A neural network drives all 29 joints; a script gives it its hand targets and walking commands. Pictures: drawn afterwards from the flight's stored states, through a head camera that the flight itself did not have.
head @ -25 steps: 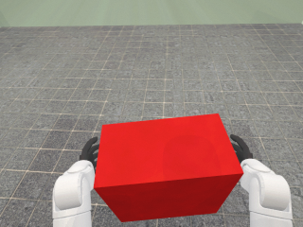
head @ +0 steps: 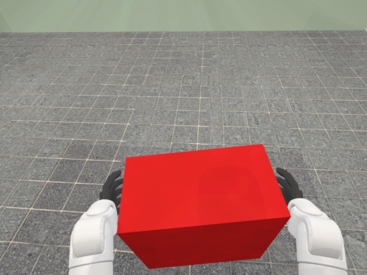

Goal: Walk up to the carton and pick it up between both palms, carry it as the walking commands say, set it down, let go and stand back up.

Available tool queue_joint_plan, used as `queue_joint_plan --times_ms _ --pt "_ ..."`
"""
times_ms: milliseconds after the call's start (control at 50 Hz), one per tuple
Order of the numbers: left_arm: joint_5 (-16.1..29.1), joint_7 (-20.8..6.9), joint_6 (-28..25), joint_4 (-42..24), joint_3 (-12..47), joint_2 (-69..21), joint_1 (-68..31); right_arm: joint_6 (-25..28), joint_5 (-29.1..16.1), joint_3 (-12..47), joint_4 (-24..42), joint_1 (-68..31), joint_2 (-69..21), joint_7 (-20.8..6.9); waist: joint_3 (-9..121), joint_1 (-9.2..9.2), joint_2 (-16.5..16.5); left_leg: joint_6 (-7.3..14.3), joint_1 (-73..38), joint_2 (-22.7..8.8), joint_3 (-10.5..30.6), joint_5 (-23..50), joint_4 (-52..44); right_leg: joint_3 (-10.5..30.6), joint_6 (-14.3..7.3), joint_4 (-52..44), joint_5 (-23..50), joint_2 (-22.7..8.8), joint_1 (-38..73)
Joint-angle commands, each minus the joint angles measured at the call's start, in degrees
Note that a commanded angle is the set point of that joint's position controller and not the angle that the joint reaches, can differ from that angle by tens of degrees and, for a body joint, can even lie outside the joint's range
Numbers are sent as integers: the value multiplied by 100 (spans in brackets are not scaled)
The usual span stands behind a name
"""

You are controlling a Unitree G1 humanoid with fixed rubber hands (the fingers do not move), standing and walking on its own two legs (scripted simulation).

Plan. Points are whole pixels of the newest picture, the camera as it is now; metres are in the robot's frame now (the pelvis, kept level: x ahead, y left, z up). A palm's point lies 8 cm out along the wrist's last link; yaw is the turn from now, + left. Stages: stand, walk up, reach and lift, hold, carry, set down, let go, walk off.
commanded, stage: carry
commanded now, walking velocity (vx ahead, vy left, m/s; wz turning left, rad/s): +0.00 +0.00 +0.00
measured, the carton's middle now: (199, 213) +0.27 +0.00 -0.01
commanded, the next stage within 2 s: hold in 0.20 s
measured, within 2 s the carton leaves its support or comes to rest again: neither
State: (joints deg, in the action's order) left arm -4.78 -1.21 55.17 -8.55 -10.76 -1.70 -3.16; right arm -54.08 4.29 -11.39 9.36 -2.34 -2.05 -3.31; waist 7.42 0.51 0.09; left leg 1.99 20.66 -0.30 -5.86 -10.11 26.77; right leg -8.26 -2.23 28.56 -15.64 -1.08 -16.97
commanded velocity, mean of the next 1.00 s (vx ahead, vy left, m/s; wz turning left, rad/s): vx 0.00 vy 0.00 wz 0.00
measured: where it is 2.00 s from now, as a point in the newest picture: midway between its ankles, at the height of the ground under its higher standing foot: outside the picture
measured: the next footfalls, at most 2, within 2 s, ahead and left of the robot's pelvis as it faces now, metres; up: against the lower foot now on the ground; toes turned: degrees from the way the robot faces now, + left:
none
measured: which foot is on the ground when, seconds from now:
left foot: down 0.00-1.00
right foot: down 0.00-1.00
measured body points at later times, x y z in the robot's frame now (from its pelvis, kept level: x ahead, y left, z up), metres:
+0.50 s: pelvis -0.02 +0.01 +0.01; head -0.03 +0.02 +0.45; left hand +0.27 +0.21 +0.03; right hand +0.26 -0.17 +0.03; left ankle +0.04 +0.10 -0.74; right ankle -0.01 -0.09 -0.74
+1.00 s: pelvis -0.01 +0.02 +0.01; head -0.04 +0.02 +0.46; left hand +0.29 +0.20 +0.04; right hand +0.27 -0.18 +0.04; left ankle +0.04 +0.10 -0.74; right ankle -0.01 -0.08 -0.74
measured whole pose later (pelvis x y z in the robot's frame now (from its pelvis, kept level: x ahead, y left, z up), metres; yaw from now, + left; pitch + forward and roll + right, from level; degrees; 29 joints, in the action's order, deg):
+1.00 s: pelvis -0.01 +0.02 +0.01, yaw -2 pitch -6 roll +0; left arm -12.3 -4.4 40.9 11.5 -15.1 -3.0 -13.1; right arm -37.7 10.9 -16.3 -11.7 -11.1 -2.3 -7.5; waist -1.5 0.0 0.0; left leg 3.5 6.2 1.5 -5.9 -6.0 17.7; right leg -2.9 -1.4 19.7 -10.7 0.3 -3.4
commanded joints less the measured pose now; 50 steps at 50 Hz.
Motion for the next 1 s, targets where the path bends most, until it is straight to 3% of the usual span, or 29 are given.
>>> queue_joint_plan --times_ms 0,40,80,100,120,140,180,200,220,240,260,300,400,440,500,540,600,680,700,720,740,780,820,840,860,900,940,960,980 --pt "1242 -904 -397 -980 3430 -3769 -2395 285 -1141 3612 818 -2592 -3716 -712 1343 32 -128 14 -731 -673 505 928 -153 615 114 -415 1097 -768 344" --pt "1232 -879 -503 -1075 3478 -3728 -2478 391 -1104 3573 770 -2503 -3667 -712 1388 24 138 7 -728 -663 518 809 -217 586 83 -329 873 -762 296" --pt "1207 -865 -595 -1086 3486 -3660 -2420 494 -1086 3615 910 -2559 -3601 -693 1274 22 41 8 -721 -675 520 681 -245 615 87 -347 776 -757 184" --pt "958 -860 -659 -587 3195 -3513 -2195 565 -867 3351 487 -2449 -3455 -689 1287 34 -41 21 -695 -683 547 567 -255 620 91 -356 701 -777 182" --pt "1017 -876 -725 -606 3232 -3552 -2298 628 -868 3383 519 -2535 -3466 -676 1222 28 -204 23 -589 -701 564 591 -217 630 109 -400 770 -770 186" --pt "1075 -865 -773 -822 3361 -3566 -2253 678 -966 3508 732 -2545 -3519 -678 1287 28 -113 12 -672 -689 569 573 -258 629 110 -365 696 -783 139" --pt "893 -845 -953 -574 3144 -3409 -2225 854 -753 3287 364 -2399 -3393 -662 1327 30 -20 14 -629 -690 557 555 -216 641 103 -349 733 -801 184" --pt "305 -826 -1150 544 2181 -2564 -2149 1004 -323 2362 -991 -2223 -2680 -620 -179 149 -183 -17 -1404 302 1076 706 -411 1489 74 -666 1053 254 821" --pt "352 -862 -1478 179 2298 -2350 -2486 1315 -272 2387 -777 -2379 -2672 -532 -16 127 -148 3 -1368 296 1152 541 -471 1544 37 -640 929 233 859" --pt "449 -900 -1661 -191 2549 -2454 -2847 1541 -358 2570 -590 -2514 -2872 -497 318 68 43 23 -1544 325 1089 760 -462 1485 55 -606 1223 227 1034" --pt "543 -955 -1768 -340 2743 -2653 -2963 1672 -459 2782 -321 -2706 -3093 -477 727 138 -43 23 -1537 363 1068 1140 -449 1454 99 -581 1626 256 1355" --pt "667 -924 -1789 -324 2970 -2973 -2819 1766 -688 3264 22 -2931 -3299 -513 1112 284 -5 -20 -1868 376 1037 1717 -459 1416 104 -618 2029 322 1561" --pt "606 -1079 -1800 421 2831 -3070 -3184 1730 -441 2939 -520 -3103 -3324 -553 539 24 28 -5 -1930 362 1083 748 -618 1439 -1 -897 890 276 1124" --pt "579 -1151 -1817 729 2760 -3378 -3570 1751 -470 3013 -685 -3542 -3558 -653 358 87 24 -9 -1825 362 1101 286 -666 1411 -36 -919 382 282 1037" --pt "583 -1273 -1851 910 2828 -3876 -4068 1788 -451 2923 -1083 -3850 -3944 -788 522 -56 154 -45 -2073 319 1102 246 -657 1388 -50 -964 290 269 898" --pt "491 -1321 -1795 1382 2692 -4148 -4121 1778 -464 2874 -1245 -4243 -4028 -913 536 -36 205 -51 -2028 261 1142 72 -710 1301 -64 -931 161 324 884" --pt "463 -1406 -1806 1741 2594 -4460 -4290 1772 -415 2854 -1623 -4408 -4304 -1076 439 -23 -43 -72 -2337 251 1123 170 -709 1312 -43 -1055 56 293 586" --pt "507 -1437 -1774 1620 2762 -4833 -4165 1825 -453 2969 -1566 -4269 -4492 -1297 887 35 173 -151 -2690 243 1112 957 -801 1241 -75 -1020 878 385 771" --pt "481 -1435 -1734 1697 2791 -4896 -4044 1797 -437 2908 -1624 -4237 -4487 -1327 771 -38 188 -158 -2666 218 1138 1031 -859 1220 -92 -1018 915 431 763" --pt "476 -1405 -1730 1536 2777 -4830 -4019 1809 -430 2946 -1554 -4248 -4433 -1385 780 60 122 -171 -2682 196 1161 1124 -900 1198 -99 -1030 950 469 789" --pt "516 -1428 -1717 1552 2847 -4926 -4049 1809 -378 2854 -1639 -4117 -4426 -1402 710 -97 144 -172 -2592 177 1178 1101 -985 1194 -104 -1047 1004 504 903" --pt "441 -1431 -1692 1642 2758 -4936 -3872 1841 -456 2959 -1513 -4309 -4450 -1468 662 72 117 -160 -2611 257 1085 953 -991 1227 -115 -1116 897 471 881" --pt "467 -1441 -1707 1487 2852 -4952 -3946 1862 -445 2927 -1471 -4266 -4433 -1500 722 -46 153 -170 -2617 222 1103 912 -1055 1229 -109 -1117 944 487 919" --pt "503 -1434 -1703 1477 2880 -4975 -3986 1849 -419 2939 -1501 -4230 -4426 -1518 638 -68 -16 -176 -2676 207 1115 880 -1076 1198 -121 -1127 858 530 828" --pt "497 -1432 -1676 1380 2887 -5022 -3976 1843 -452 2935 -1519 -4146 -4437 -1557 609 -45 214 -189 -2626 188 1106 868 -1109 1160 -138 -1086 865 545 853" --pt "543 -1458 -1717 1310 2960 -5088 -4086 1916 -480 2980 -1298 -4385 -4432 -1579 801 -96 132 -188 -2606 216 1099 687 -1126 1174 -123 -1080 792 545 924" --pt "514 -1455 -1723 1257 2941 -5002 -4121 1897 -531 3048 -1375 -4356 -4560 -1599 758 31 182 -171 -2569 237 1021 719 -1112 1211 -120 -1115 823 507 941" --pt "505 -1477 -1701 1332 2907 -4949 -3985 1861 -469 2992 -1372 -4246 -4511 -1568 733 -13 14 -159 -2624 281 986 714 -1074 1242 -110 -1203 820 470 950" --pt "604 -1582 -1731 1256 2799 -5039 -3666 1767 -310 2857 -1508 -3759 -4884 -1459 701 -431 -267 0 -2640 252 1025 526 -812 1483 -166 -1455 692 401 1221"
